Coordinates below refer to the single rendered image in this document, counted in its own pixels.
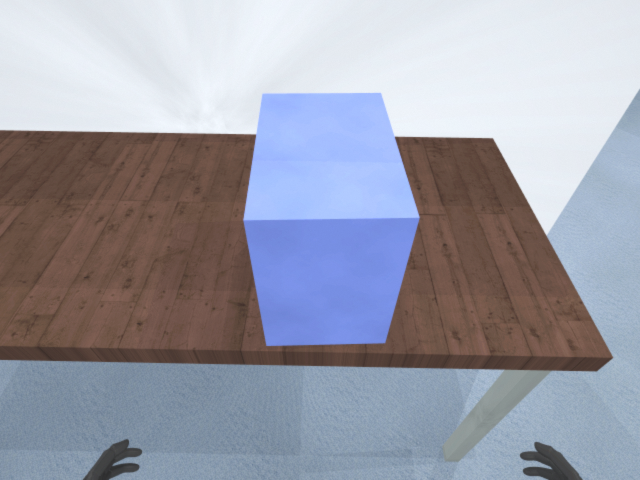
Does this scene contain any robot right hand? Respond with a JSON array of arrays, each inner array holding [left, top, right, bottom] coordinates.
[[520, 442, 583, 480]]

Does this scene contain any carton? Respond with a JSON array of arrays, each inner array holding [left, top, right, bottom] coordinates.
[[243, 93, 420, 346]]

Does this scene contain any table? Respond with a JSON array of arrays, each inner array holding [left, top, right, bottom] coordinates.
[[0, 130, 613, 462]]

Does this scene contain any robot left hand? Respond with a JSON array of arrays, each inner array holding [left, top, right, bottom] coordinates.
[[83, 439, 142, 480]]

